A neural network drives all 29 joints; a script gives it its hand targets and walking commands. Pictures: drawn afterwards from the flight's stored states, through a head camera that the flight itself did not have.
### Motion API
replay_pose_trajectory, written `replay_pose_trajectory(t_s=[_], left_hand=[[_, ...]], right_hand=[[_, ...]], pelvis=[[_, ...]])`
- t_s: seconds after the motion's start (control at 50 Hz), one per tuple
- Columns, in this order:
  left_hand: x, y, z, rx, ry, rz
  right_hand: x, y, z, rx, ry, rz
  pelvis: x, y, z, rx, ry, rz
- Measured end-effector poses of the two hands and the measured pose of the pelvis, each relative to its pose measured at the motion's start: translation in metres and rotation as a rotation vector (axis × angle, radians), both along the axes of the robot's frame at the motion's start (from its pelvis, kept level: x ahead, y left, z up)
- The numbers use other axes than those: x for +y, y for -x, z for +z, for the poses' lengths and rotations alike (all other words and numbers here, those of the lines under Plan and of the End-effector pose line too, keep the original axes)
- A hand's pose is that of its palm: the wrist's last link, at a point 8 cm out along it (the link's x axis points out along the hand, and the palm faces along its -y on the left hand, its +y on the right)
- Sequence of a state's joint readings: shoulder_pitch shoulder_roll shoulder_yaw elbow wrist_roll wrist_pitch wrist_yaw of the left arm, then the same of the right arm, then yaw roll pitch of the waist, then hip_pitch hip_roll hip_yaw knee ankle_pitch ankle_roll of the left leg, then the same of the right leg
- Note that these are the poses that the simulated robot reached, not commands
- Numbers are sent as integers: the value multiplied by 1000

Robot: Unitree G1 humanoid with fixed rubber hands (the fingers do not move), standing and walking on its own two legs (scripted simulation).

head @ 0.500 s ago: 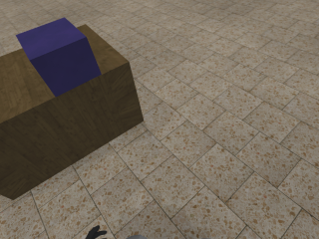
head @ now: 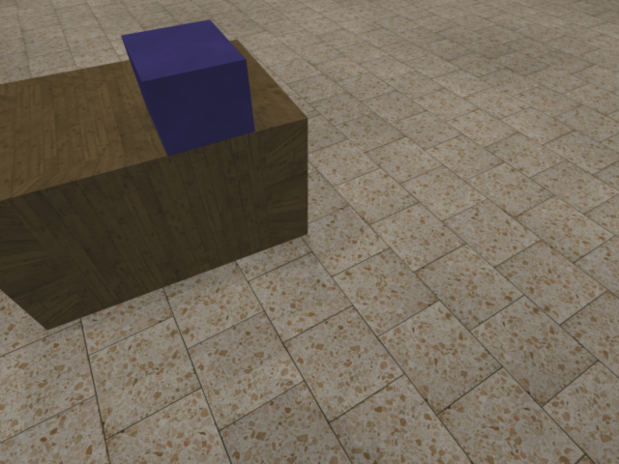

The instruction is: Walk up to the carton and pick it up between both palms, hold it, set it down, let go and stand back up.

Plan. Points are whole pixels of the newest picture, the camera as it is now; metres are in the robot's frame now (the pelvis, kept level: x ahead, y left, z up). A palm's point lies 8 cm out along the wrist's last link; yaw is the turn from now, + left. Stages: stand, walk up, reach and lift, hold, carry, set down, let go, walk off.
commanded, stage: walk up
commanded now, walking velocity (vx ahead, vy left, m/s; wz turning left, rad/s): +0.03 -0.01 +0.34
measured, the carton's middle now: (189, 84) +1.16 +0.37 -0.08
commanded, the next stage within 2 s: none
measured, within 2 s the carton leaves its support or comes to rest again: neither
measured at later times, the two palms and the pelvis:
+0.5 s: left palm out of the picture +0.04 +0.20 -0.14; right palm out of the picture -0.06 -0.30 -0.10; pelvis +0.00 -0.05 +0.01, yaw +11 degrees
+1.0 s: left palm out of the picture +0.06 +0.04 -0.14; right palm (550, 347) +0.33 -0.38 -0.12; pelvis +0.12 -0.18 +0.00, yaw +21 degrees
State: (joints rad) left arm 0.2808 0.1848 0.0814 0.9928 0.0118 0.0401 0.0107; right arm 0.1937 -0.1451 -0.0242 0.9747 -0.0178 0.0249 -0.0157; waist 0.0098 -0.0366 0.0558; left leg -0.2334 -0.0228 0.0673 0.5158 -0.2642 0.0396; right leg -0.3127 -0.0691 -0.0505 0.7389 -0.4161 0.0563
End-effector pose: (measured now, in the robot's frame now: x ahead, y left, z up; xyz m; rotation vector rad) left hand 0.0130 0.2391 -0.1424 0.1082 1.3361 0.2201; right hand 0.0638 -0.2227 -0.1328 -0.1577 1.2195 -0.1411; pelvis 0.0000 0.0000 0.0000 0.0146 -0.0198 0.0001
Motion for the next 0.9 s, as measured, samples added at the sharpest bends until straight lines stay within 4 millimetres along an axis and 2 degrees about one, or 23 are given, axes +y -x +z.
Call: replay_pose_trajectory(t_s=[0.08, 0.16, 0.28, 0.34, 0.44, 0.48, 0.54, 0.58, 0.64, 0.68, 0.74, 0.78, 0.82, 0.9], left_hand=[[-6, -7, 6, -52, -47, -9], [-20, -6, 12, -85, -31, -12], [-32, 15, -11, -25, 34, -4], [-33, 17, -23, -3, 50, -13], [-34, -8, -10, -68, 46, 10], [-36, -21, -4, -99, 41, 23], [-41, -40, 2, -126, 29, 37], [-48, -54, 4, -138, 21, 44], [-65, -76, 7, -161, 8, 55], [-79, -92, 9, -182, -4, 63], [-102, -111, 7, -218, -41, 89], [-120, -111, 9, -213, -50, 117], [-136, -105, 12, -193, -52, 152], [-167, -80, 14, -134, -48, 236]], right_hand=[[-13, 18, -14, 28, -27, -11], [-24, 34, -14, 61, -27, -11], [-41, 56, -4, 88, 43, -24], [-47, 75, -1, 129, 78, -36], [-62, 118, 19, 317, 124, -18], [-72, 124, 28, 361, 135, -13], [-92, 117, 35, 383, 154, -1], [-108, 104, 36, 377, 167, 9], [-136, 71, 32, 348, 182, 32], [-157, 42, 24, 321, 188, 57], [-191, -14, 3, 268, 193, 116], [-207, -58, -7, 218, 199, 159], [-211, -104, -7, 150, 197, 198], [-199, -190, 0, 12, 157, 317]], pelvis=[[-8, 11, -5, -2, -2, 16], [-15, 18, -2, -6, 9, 31], [-21, 17, -7, -8, 42, 65], [-24, 13, -11, -14, 21, 83], [-37, 4, 2, -1, 37, 158], [-45, -1, 6, 4, 44, 185], [-60, -9, 9, 11, 52, 219], [-71, -17, 8, 17, 55, 239], [-92, -31, 6, 30, 54, 267], [-108, -44, 1, 39, 48, 283], [-135, -66, -12, 52, 39, 306], [-147, -73, -14, 46, 58, 319], [-157, -81, -10, 52, 49, 342], [-170, -97, -3, 55, 52, 383]])
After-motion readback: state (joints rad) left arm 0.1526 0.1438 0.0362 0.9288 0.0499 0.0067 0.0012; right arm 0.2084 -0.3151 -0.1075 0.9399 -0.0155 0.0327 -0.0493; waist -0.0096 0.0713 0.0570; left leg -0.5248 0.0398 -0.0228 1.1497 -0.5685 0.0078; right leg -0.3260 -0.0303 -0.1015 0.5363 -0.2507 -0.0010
